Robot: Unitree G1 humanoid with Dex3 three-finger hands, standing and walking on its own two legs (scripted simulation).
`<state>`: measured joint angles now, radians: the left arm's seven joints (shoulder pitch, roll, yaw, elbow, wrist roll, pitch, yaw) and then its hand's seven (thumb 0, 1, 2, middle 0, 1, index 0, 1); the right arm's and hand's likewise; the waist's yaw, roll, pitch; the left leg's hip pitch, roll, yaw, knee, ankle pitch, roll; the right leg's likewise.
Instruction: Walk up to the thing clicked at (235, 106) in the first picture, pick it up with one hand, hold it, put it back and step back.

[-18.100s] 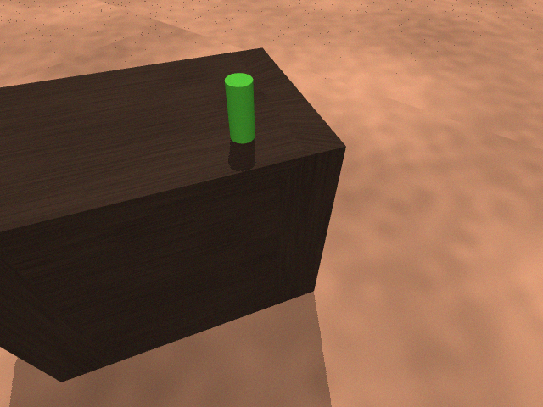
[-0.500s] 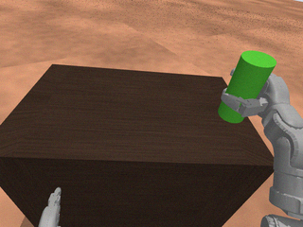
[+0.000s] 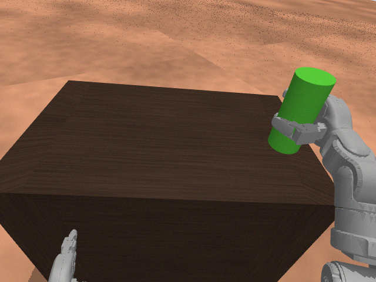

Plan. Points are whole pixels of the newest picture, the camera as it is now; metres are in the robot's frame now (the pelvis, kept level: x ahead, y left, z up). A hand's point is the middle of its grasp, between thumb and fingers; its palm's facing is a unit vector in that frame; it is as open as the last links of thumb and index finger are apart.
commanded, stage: crouch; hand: right
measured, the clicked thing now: (297, 113) +0.35 -0.17 +0.26
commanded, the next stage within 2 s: lower in 0.84 s
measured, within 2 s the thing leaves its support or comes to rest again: rests again in 1.90 s
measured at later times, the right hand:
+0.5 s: hand (276, 128) +0.42 -0.18 +0.17, palm faces +0.15 +0.99 -0.01, open 9.2 cm
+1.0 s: hand (272, 131) +0.45 -0.19 +0.14, palm faces +0.14 +0.99 +0.00, open 9.2 cm
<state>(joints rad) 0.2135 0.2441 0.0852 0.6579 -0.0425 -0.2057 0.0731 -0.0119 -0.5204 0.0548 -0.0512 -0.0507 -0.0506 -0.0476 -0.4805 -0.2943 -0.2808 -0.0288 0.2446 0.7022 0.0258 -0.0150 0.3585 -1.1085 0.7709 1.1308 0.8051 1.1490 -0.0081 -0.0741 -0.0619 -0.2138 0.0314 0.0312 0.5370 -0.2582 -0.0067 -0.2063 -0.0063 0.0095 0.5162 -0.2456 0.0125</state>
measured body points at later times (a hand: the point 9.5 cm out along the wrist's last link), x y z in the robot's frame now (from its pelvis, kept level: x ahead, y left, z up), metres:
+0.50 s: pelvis +0.00 +0.00 +0.00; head -0.01 +0.02 +0.45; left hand +0.15 +0.27 -0.08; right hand +0.40 -0.23 +0.18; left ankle +0.02 +0.12 -0.73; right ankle +0.02 -0.13 -0.73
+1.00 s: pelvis +0.01 -0.01 +0.00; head +0.03 +0.00 +0.45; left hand +0.16 +0.26 -0.08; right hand +0.44 -0.25 +0.14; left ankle +0.02 +0.12 -0.73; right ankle +0.02 -0.13 -0.73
